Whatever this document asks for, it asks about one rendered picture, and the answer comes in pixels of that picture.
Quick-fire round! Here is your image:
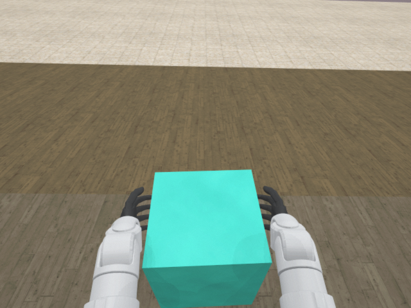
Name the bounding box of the robot right forearm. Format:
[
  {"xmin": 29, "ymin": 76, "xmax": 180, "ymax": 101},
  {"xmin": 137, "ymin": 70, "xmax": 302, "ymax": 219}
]
[{"xmin": 270, "ymin": 214, "xmax": 336, "ymax": 308}]

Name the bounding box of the right robot hand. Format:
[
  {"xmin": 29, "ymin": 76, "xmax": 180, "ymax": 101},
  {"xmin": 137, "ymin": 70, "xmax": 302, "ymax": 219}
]
[{"xmin": 257, "ymin": 186, "xmax": 288, "ymax": 231}]

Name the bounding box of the carton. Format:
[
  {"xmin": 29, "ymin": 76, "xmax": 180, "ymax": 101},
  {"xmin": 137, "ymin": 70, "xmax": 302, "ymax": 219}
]
[{"xmin": 142, "ymin": 169, "xmax": 272, "ymax": 308}]

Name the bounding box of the left robot hand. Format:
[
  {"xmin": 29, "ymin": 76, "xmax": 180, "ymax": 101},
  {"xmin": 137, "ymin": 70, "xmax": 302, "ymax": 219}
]
[{"xmin": 120, "ymin": 187, "xmax": 152, "ymax": 231}]

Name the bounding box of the robot left forearm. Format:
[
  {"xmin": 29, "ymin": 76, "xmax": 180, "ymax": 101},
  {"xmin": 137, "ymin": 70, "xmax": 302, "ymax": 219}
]
[{"xmin": 84, "ymin": 216, "xmax": 142, "ymax": 308}]

